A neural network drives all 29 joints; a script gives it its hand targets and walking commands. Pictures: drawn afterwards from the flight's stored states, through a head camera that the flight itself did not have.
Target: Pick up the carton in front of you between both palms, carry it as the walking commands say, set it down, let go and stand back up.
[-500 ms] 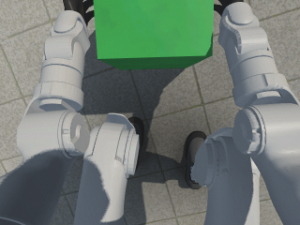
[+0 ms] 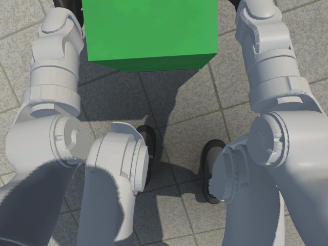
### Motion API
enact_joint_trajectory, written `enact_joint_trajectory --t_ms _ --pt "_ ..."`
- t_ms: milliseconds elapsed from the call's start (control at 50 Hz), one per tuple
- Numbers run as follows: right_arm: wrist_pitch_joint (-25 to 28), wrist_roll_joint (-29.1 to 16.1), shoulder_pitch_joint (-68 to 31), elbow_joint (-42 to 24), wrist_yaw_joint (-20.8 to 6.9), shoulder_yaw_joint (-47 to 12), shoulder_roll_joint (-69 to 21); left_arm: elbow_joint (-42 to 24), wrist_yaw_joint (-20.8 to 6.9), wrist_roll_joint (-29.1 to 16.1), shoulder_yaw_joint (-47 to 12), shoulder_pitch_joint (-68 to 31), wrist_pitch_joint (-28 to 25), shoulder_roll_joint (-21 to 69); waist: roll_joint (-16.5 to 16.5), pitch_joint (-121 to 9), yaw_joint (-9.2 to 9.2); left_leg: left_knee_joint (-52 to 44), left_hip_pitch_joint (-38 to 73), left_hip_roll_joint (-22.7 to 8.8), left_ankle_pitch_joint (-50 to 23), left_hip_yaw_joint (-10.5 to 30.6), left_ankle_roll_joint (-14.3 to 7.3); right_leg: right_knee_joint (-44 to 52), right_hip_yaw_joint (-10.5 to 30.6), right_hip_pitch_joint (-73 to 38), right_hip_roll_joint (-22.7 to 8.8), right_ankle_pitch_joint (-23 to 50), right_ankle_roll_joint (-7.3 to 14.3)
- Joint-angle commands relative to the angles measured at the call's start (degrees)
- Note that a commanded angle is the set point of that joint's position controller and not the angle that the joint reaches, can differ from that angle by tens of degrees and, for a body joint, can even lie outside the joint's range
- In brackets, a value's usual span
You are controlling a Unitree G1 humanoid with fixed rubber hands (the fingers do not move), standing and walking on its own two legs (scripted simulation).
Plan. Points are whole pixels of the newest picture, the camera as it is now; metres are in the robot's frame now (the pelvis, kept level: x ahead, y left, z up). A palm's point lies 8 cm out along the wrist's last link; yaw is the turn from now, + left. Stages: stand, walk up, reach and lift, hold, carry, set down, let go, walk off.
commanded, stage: set down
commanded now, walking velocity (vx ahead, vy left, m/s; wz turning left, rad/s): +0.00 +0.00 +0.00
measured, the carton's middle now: (157, 17) +0.54 +0.08 -0.23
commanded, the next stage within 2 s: let go in 1.42 s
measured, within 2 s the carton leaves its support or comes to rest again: neither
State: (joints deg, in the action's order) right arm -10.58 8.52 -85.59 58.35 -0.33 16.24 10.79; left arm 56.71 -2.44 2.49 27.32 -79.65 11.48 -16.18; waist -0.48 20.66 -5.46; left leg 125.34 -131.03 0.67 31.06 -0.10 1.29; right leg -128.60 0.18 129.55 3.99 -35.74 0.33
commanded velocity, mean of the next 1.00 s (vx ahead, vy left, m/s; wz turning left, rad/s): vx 0.00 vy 0.00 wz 0.00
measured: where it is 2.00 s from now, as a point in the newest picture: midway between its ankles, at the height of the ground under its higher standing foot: (177, 174)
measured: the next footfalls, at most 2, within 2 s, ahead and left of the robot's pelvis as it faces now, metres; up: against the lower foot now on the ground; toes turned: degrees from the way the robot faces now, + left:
none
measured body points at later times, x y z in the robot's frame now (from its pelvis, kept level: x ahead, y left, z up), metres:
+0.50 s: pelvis +0.00 +0.00 +0.00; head +0.36 +0.02 +0.26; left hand +0.52 +0.26 -0.15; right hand +0.59 -0.12 -0.15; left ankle +0.12 +0.12 -0.33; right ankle +0.10 -0.11 -0.33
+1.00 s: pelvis +0.01 +0.01 +0.13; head +0.34 +0.02 +0.43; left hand +0.52 +0.26 +0.02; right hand +0.60 -0.12 +0.01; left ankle +0.12 +0.12 -0.33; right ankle +0.10 -0.11 -0.33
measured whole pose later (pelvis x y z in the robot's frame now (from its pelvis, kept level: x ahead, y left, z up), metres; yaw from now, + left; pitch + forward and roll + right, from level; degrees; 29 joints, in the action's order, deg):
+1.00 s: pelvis +0.01 +0.01 +0.13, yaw +0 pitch +47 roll +0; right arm -11.5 -3.3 -76.4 55.5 4.1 7.3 20.7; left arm 47.2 5.0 -7.0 18.2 -66.8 9.5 -15.0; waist 1.4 1.0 -6.8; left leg 99.4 -119.2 1.3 26.9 0.2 0.5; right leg -101.8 1.2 117.4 3.1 -31.2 -0.5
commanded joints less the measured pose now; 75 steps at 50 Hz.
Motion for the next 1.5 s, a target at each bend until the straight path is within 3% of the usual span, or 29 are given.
enact_joint_trajectory --t_ms 0,40,80,140,180,260,320,360,400,520,600,700,860,1040,1380,1480 --pt "-0.5 -0.9 -14.7 2.1 -7.6 -11.5 -35.1 0.3 -10.6 -2.5 -14.2 -21.3 0.1 43.0 5.2 -43.6 1.19 -7.5 21.1 4.5 -10.7 -2.1 0.2 11.8 -0.3 -22.4 2.9 11.1 1.2" --pt "0.1 -0.7 -15.0 1.9 -6.7 -10.8 -30.8 0.9 -9.3 -2.1 -12.6 -20.1 -0.7 39.1 5.2 -44.6 1.07 -7.3 22.3 4.2 -11.0 -2.6 0.8 11.6 -0.3 -23.8 2.6 11.2 0.7" --pt "1.1 -0.5 -13.5 1.8 -4.4 -8.8 -19.6 1.9 -6.5 -1.6 -8.9 -17.2 -2.1 28.2 5.0 -46.4 1.04 -7.1 24.2 3.4 -11.3 -3.0 1.7 11.5 -0.4 -25.8 1.8 11.5 -0.1" --pt "4.1 -2.6 -10.6 0.9 3.9 -5.6 13.7 2.6 2.9 -1.6 -3.2 -9.4 -6.9 -3.7 4.4 -51.4 0.55 -7.5 28.8 1.8 -12.6 -3.1 2.7 11.7 -0.7 -28.7 0.1 12.3 -1.7" --pt "5.2 -7.9 -15.6 0.2 6.0 -8.2 17.5 4.1 6.0 -6.1 -5.0 -11.6 -9.1 -8.1 5.9 -55.6 -0.69 -7.6 29.8 1.2 -15.4 -2.8 2.0 11.2 -0.1 -30.2 -0.5 14.5 -2.0" --pt "6.5 -18.1 -21.5 -1.5 5.8 -17.2 16.3 2.9 7.8 -12.3 -10.1 -15.4 -11.3 -12.1 8.7 -63.6 -4.98 -6.5 32.0 -0.1 -21.2 -2.3 0.5 9.1 1.1 -32.6 -1.6 18.7 -2.0" --pt "6.4 -23.2 -22.2 -2.5 5.1 -21.4 15.4 1.0 8.1 -14.1 -11.9 -15.7 -11.6 -13.8 8.6 -68.6 -7.74 -6.8 34.6 -0.7 -23.9 -2.4 0.0 8.8 1.1 -34.7 -1.7 20.1 -1.9" --pt "6.1 -24.5 -20.7 -2.1 5.0 -21.7 16.0 0.0 8.3 -14.7 -12.4 -14.2 -11.3 -14.3 7.9 -72.1 -8.24 -7.4 37.5 -0.8 -24.8 -2.6 0.0 9.0 0.6 -35.7 -1.4 20.1 -1.8" --pt "5.7 -24.0 -18.5 -1.6 5.2 -20.6 17.2 -1.2 8.6 -15.3 -12.9 -12.5 -10.7 -14.0 7.2 -75.5 -7.59 -8.3 40.9 -0.5 -25.1 -2.8 0.3 9.7 -0.3 -36.1 -1.0 19.4 -1.6" --pt "3.5 -18.5 -14.4 -6.1 6.7 -14.3 19.6 -10.6 9.4 -15.8 -14.3 -9.3 -7.1 -10.5 3.8 -86.1 -2.91 -13.1 51.3 1.4 -24.9 -3.3 0.9 14.9 -3.1 -36.1 0.5 16.6 -0.6" --pt "2.1 -14.7 -11.4 -4.6 6.6 -9.7 18.9 -10.9 9.6 -13.5 -13.4 -6.5 -5.0 -7.3 2.6 -78.9 -1.41 -17.9 47.6 2.1 -20.9 -3.3 1.2 19.5 -3.4 -31.6 0.8 12.7 0.0" --pt "2.8 -12.9 -9.1 -2.4 5.2 -8.2 16.6 -9.7 9.2 -10.5 -10.9 -3.9 -5.0 -5.5 2.9 -73.8 -2.65 -22.8 43.7 2.0 -20.2 -3.1 1.3 24.3 -3.0 -29.7 0.8 12.2 -0.1" --pt "1.5 -12.4 -8.4 -6.1 4.4 -8.9 15.5 -13.2 8.3 -9.1 -8.5 -1.2 -4.1 -6.5 6.4 -80.8 -4.28 -30.4 46.3 2.5 -22.2 -4.1 1.3 32.2 -2.6 -39.5 1.5 15.2 -0.8" --pt "-1.3 -10.5 -5.6 -12.6 4.2 -7.2 15.0 -18.8 6.4 -9.5 -8.0 2.9 -1.6 -6.8 7.6 -88.1 -3.51 -38.9 52.8 3.2 -27.1 -5.0 1.6 40.9 -2.4 -50.9 1.9 21.3 -1.3" --pt "0.1 -7.5 2.2 -10.7 1.2 -4.0 12.3 -18.1 3.7 -5.1 -5.2 9.5 -2.9 -3.7 6.0 -80.8 -3.43 -58.3 65.0 2.6 -31.4 -3.5 1.8 60.9 -0.8 -62.3 1.1 26.6 -1.7" --pt "0.9 -4.5 8.4 -11.2 1.5 -1.8 10.1 -17.9 2.1 -2.2 -5.0 14.3 -3.9 -2.5 5.6 -81.3 -2.3 -63.3 70.5 2.5 -33.7 -3.2 1.5 66.7 -0.3 -67.9 0.9 30.2 -2.2"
